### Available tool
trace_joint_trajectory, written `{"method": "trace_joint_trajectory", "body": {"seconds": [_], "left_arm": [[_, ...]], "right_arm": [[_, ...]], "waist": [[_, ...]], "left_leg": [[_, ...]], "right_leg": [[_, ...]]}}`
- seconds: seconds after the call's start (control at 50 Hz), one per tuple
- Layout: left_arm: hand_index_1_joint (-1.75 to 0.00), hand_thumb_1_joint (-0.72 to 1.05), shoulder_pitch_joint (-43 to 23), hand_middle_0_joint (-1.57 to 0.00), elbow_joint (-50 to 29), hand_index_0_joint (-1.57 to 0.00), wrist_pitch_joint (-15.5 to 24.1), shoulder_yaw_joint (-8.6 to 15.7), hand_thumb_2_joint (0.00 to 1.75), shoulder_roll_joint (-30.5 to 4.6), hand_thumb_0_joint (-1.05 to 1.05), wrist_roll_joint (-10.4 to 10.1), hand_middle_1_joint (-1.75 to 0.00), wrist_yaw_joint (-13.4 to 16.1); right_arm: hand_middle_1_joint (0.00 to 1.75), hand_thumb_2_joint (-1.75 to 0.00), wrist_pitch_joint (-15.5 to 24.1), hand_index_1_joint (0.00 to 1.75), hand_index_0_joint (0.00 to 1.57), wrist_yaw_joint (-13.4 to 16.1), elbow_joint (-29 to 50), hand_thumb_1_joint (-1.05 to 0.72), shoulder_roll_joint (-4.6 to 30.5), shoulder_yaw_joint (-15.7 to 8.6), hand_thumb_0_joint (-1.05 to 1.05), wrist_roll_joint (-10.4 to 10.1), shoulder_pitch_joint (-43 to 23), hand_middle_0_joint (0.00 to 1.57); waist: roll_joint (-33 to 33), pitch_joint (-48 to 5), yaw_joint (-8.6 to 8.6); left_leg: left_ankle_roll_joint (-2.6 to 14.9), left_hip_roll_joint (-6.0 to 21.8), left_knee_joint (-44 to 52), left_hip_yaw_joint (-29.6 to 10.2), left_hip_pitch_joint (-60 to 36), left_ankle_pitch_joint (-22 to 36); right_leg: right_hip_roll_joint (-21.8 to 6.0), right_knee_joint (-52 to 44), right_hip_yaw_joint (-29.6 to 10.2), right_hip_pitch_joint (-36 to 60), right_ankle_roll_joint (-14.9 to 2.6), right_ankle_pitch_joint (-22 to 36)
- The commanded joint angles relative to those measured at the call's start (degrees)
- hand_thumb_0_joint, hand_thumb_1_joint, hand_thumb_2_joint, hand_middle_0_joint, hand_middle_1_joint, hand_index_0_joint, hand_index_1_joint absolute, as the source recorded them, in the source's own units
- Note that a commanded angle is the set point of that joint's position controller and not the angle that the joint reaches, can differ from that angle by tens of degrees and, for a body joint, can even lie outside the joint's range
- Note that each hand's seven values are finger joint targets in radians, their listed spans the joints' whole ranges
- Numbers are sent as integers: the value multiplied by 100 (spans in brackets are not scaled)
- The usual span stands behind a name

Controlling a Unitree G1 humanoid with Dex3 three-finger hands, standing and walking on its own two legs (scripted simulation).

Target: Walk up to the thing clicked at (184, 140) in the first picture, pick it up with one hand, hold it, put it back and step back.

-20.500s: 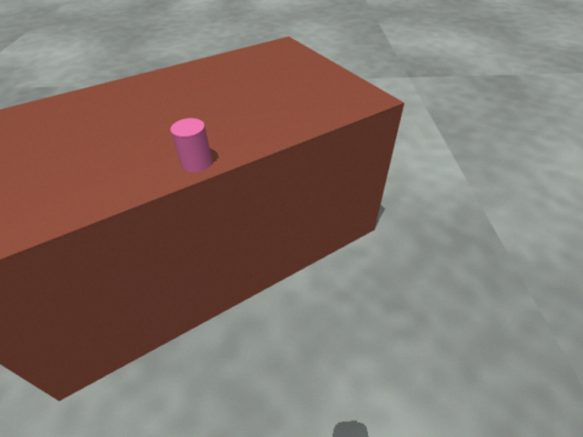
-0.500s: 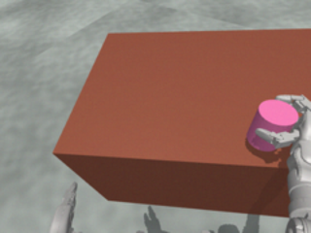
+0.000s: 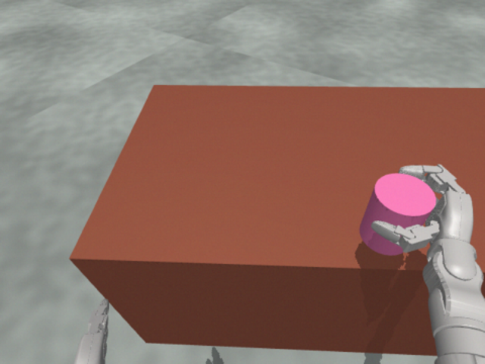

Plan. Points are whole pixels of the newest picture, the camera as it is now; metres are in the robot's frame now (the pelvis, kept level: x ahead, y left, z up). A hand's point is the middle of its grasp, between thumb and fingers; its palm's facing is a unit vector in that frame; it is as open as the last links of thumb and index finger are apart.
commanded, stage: lift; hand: right
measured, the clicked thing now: (393, 215) +0.36 -0.22 +0.07
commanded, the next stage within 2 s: hold in 0.68 s
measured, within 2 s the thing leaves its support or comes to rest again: neither
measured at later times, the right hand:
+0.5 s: hand (401, 216) +0.31 -0.19 +0.14, palm faces +0.32 +0.95 -0.03, open 11.8 cm
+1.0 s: hand (405, 210) +0.30 -0.18 +0.17, palm faces +0.31 +0.95 -0.04, open 11.8 cm
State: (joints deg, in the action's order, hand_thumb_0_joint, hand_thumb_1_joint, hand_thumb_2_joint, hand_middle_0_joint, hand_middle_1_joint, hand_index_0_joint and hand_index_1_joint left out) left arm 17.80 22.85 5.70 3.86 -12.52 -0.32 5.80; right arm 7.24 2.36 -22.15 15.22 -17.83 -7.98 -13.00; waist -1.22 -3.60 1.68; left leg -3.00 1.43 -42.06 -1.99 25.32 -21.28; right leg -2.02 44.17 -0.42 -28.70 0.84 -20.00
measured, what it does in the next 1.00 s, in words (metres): stands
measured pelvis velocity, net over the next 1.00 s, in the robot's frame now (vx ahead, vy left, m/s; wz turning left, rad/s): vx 0.00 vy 0.02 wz -0.02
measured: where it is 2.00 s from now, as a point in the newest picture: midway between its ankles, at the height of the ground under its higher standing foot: outside the picture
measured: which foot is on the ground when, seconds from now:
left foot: down 0.00-1.00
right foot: down 0.00-1.00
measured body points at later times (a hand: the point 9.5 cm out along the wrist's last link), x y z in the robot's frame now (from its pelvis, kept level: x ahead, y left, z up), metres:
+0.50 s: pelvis +0.00 +0.02 +0.01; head -0.02 +0.04 +0.46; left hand +0.17 +0.28 -0.04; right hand +0.28 -0.24 +0.15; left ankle +0.00 +0.16 -0.71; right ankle +0.03 -0.12 -0.71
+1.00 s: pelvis +0.00 +0.02 +0.02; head -0.03 +0.04 +0.47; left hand +0.18 +0.28 -0.04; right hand +0.27 -0.23 +0.17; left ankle +0.00 +0.16 -0.71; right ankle +0.03 -0.12 -0.71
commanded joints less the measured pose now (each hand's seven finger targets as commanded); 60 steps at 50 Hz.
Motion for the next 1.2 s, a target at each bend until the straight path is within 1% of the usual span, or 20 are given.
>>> {"method": "trace_joint_trajectory", "body": {"seconds": [0.0, 0.04, 0.12, 0.18, 0.24, 0.28, 0.44, 0.46, 0.56, 0.58, 0.6, 0.62, 0.66, 0.82, 0.86, 0.92, 0.98, 1.04, 1.14, 1.18], "left_arm": [[-6, -55, -236, -5, -817, -5, 355, 426, 6, -875, 0, -32, -6, 182], [-5, -54, -493, -5, -1059, -5, 384, 488, 5, -868, 0, -37, -6, 199], [-6, -55, -351, -5, -620, -5, 390, 335, 6, -679, 0, -58, -6, 184], [-5, -55, -578, -5, -871, -5, 436, 319, 5, -692, 0, -49, -6, 168], [-6, -56, -713, -5, -948, -4, 483, 285, 6, -654, 0, -34, -6, 203], [-6, -56, -729, -5, -956, -4, 517, 535, 6, -905, 0, -9, -6, 271], [-6, -56, -713, -5, -792, -4, 563, 193, 6, -514, 0, 23, -5, 351], [-6, -56, -708, -5, -650, -4, 559, 383, 6, -657, 0, 26, -5, 370], [-6, -56, -838, -5, -575, -5, 651, 335, 6, -639, 0, 42, -6, 397], [-6, -56, -764, -5, -469, -5, 648, 186, 6, -477, 0, 45, -6, 388], [-6, -56, -819, -5, -546, -5, 669, 329, 6, -640, 0, 50, -6, 412], [-6, -56, -908, -5, -599, -4, 682, 182, 6, -502, 0, 59, -5, 404], [-6, -56, -992, -5, -542, -5, 710, 242, 6, -568, 0, 61, -6, 411], [-6, -55, -1055, -5, -517, -5, 784, 523, 5, -857, 0, 74, -6, 447], [-6, -55, -914, -5, -254, -5, 784, 349, 5, -628, 0, 79, -6, 428], [-6, -55, -1146, -5, -475, -5, 875, 383, 5, -684, 0, 85, -6, 434], [-6, -55, -1118, -5, -196, -5, 849, 101, 6, -356, 0, 78, -6, 405], [-6, -55, -1181, -5, -345, -5, 871, 362, 6, -668, 0, 101, -6, 419], [-7, -55, -1058, -5, -138, -5, 851, 309, 6, -575, 0, 78, -6, 368], [-6, -55, -1150, -5, -309, -5, 857, 456, 5, -768, 0, 89, -6, 392]], "right_arm": [[143, -134, 402, 143, 126, 73, 1734, -3, 1285, -383, 0, -295, -1988, 119], [143, -134, 405, 143, 125, 22, 2953, 2, 1281, -211, 0, -322, -3006, 117], [143, -134, -118, 143, 124, 9, 2426, 6, 1100, -357, 0, -379, -1904, 117], [145, -135, -292, 145, 126, 15, 3230, 4, 1080, -244, 0, -371, -2323, 119], [144, -135, -446, 144, 126, 65, 3585, 4, 1010, -258, 0, -373, -2067, 118], [142, -131, -480, 142, 124, 124, 4081, 6, 1168, -373, 0, -377, -2222, 117], [142, -133, -860, 142, 124, 215, 4624, 5, 934, -327, 0, -377, -1758, 116], [144, -135, -897, 144, 125, 226, 4830, 6, 970, -310, 0, -383, -1735, 117], [144, -135, -1199, 144, 125, 152, 4704, 4, 845, -234, 0, -353, -1532, 117], [144, -135, -1257, 144, 125, 122, 4828, 5, 719, -106, 0, -388, -1620, 117], [143, -134, -1325, 143, 124, 119, 4698, 5, 788, -243, 0, -408, -1565, 116], [143, -135, -1372, 143, 124, 98, 4752, 6, 718, -189, 0, -402, -1544, 116], [144, -135, -1465, 144, 125, 95, 4761, 4, 799, -313, 0, -420, -1540, 117], [141, -132, -1691, 141, 122, 165, 5125, 8, 707, -223, 0, -397, -1679, 114], [140, -131, -1697, 140, 121, 191, 5338, 9, 679, -154, 0, -380, -1817, 113], [139, -130, -1765, 139, 121, 246, 5321, 9, 624, -137, 0, -368, -1801, 114], [140, -130, -1840, 140, 121, 261, 5276, 10, 499, -9, 0, -347, -1757, 114], [144, -134, -1944, 144, 125, 291, 5368, 6, 569, -15, 0, -322, -1847, 117], [144, -134, -2093, 144, 125, 355, 5255, 6, 435, 38, 0, -323, -1851, 117], [144, -135, -2121, 144, 125, 400, 5237, 6, 533, -32, 0, -318, -2026, 118]], "waist": [[21, -1193, 45], [-382, -1730, 81], [-203, -1090, -66], [-385, -1322, -94], [-194, -1357, -113], [-137, -1646, -82], [-230, -1325, -136], [-371, -1151, -138], [-334, -1104, -60], [-325, -926, -74], [-162, -1023, -29], [-135, -998, -98], [-57, -1023, -140], [-60, -1073, -96], [-187, -1003, -154], [-180, -1201, -143], [-366, -1053, -171], [-303, -1207, -91], [-239, -1018, -85], [-119, -1066, -55]], "left_leg": [[195, -260, 764, 491, -339, 1092], [200, -222, 787, 445, -441, 1178], [175, -202, 886, 477, -531, 1242], [182, -193, 940, 481, -641, 1272], [163, -159, 1038, 426, -803, 1334], [146, -138, 1039, 395, -881, 1532], [148, -134, 1168, 406, -882, 1383], [161, -111, 1216, 383, -836, 1225], [156, -145, 1248, 466, -814, 1337], [154, -138, 1286, 463, -807, 1264], [140, -146, 1305, 474, -813, 1266], [137, -123, 1348, 460, -894, 1248], [127, -106, 1394, 439, -937, 1199], [150, -173, 1373, 563, -897, 1172], [164, -144, 1396, 527, -933, 1138], [165, -175, 1342, 567, -1005, 1288], [193, -160, 1383, 542, -970, 1236], [169, -138, 1416, 520, -1090, 1401], [164, -154, 1408, 544, -997, 1462], [163, -167, 1440, 562, -1031, 1408]], "right_leg": [[106, -980, 40, 1291, -76, 841], [108, -997, 91, 1651, -41, 888], [149, -1106, 127, 1433, -48, 997], [166, -1121, 138, 1596, -26, 1048], [204, -1108, 164, 1725, -66, 1102], [219, -1051, 172, 1935, -73, 1289], [232, -1230, 164, 1979, -71, 1147], [245, -1271, 175, 1917, -53, 998], [209, -1356, 127, 2070, -42, 1075], [226, -1360, 147, 1967, -47, 1008], [214, -1373, 130, 2047, -63, 1003], [230, -1368, 142, 1996, -68, 1005], [237, -1374, 139, 1990, -72, 989], [203, -1519, 79, 2183, -36, 973], [234, -1507, 100, 2116, -40, 944], [199, -1505, 67, 2246, -16, 1110], [203, -1532, 78, 2183, 0, 1100], [230, -1508, 125, 2246, -27, 1195], [214, -1535, 121, 2247, -12, 1289], [201, -1557, 104, 2275, -21, 1233]]}}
